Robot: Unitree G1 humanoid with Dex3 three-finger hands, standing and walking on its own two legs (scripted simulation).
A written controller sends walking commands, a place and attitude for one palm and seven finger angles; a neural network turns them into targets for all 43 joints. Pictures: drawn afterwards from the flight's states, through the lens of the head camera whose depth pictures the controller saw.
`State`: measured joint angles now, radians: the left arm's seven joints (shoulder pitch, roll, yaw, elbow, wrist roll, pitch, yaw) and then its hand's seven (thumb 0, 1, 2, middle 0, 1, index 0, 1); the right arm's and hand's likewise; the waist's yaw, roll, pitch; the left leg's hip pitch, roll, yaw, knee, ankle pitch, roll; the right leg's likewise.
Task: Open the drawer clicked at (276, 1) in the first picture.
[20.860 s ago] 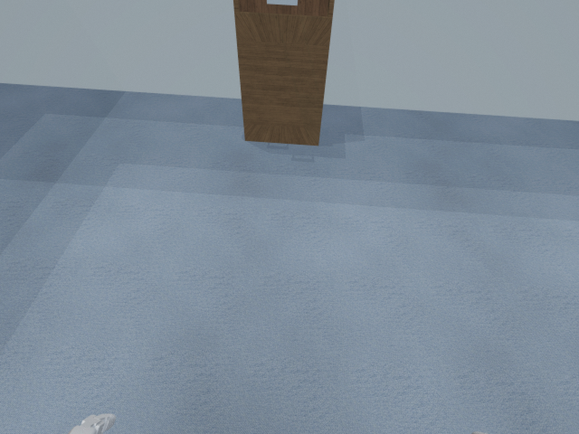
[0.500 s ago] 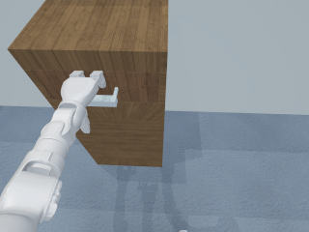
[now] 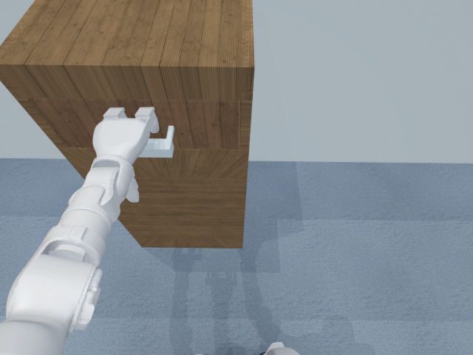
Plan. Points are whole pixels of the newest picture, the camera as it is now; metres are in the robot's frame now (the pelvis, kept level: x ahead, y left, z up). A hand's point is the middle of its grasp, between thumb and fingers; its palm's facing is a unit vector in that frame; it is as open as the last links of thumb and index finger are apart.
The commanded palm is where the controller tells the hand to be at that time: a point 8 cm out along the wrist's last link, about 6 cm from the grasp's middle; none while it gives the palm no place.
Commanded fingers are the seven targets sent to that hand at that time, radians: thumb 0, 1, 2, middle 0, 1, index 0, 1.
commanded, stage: lower the fingers behind the handle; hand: left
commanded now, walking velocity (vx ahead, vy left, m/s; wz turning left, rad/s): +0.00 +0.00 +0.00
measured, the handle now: (141, 139) +0.51 +0.18 +0.02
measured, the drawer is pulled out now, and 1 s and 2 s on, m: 0.00 0.00 0.02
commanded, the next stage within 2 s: close the thumb around the handle in 0.76 s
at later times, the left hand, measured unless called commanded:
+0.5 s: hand (137, 165) +0.46 +0.19 +0.00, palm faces -0.03 -0.03 -1.00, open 13.8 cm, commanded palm +0.44 +0.19 +0.06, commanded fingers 0.00 -0.50 0.30 -0.30 -1.20 -0.30 -1.20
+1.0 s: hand (142, 165) +0.46 +0.18 +0.00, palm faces -0.03 -0.02 -1.00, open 13.4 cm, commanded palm +0.44 +0.18 +0.06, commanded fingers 0.00 -0.05 0.49 -0.33 -1.25 -0.33 -1.25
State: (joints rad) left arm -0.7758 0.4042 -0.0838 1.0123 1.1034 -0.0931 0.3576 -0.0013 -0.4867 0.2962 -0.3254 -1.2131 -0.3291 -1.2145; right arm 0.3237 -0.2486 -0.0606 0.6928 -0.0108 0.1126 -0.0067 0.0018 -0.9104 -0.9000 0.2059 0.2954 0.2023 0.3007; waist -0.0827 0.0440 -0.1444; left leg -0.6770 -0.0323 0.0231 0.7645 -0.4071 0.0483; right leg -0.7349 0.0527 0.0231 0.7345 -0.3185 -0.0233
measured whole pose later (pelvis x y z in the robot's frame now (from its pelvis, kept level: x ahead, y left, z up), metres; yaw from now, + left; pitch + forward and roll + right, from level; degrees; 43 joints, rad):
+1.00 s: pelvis +0.00 -0.01 -0.01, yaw +0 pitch +20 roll -1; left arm -0.76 0.37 -0.09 1.03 1.11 -0.06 0.40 0.00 -0.41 0.33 -0.32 -1.21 -0.33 -1.21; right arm 0.31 -0.25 -0.06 0.70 -0.02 0.11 -0.01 0.00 -0.91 -0.90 0.21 0.30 0.20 0.30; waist -0.09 0.05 -0.15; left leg -0.74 -0.03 0.02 0.83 -0.43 0.04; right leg -0.80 0.06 0.01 0.80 -0.35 -0.03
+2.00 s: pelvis +0.01 +0.00 +0.00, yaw -1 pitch +18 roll +0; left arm -0.56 0.36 -0.06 0.84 1.10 -0.06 0.40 0.01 0.68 0.76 -0.30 -1.35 -0.39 -1.35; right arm 0.30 -0.24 -0.07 0.68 0.00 0.13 0.00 0.00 -0.91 -0.90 0.21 0.30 0.20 0.30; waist -0.06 0.06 -0.15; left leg -0.65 -0.02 0.04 0.77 -0.43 0.04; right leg -0.72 0.07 0.04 0.75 -0.34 -0.03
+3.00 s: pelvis +0.00 -0.02 +0.01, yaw -1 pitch +11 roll +1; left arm -0.07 0.34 -0.12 0.36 1.08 -0.01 0.38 0.02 0.67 0.76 -0.30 -1.35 -0.42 -1.35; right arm 0.17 -0.24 -0.05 0.64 0.00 0.09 -0.02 0.01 -0.91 -0.90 0.20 0.30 0.20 0.30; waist 0.01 0.05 -0.11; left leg -0.50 -0.02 0.04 0.72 -0.41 0.02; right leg -0.59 0.07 0.04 0.74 -0.34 -0.05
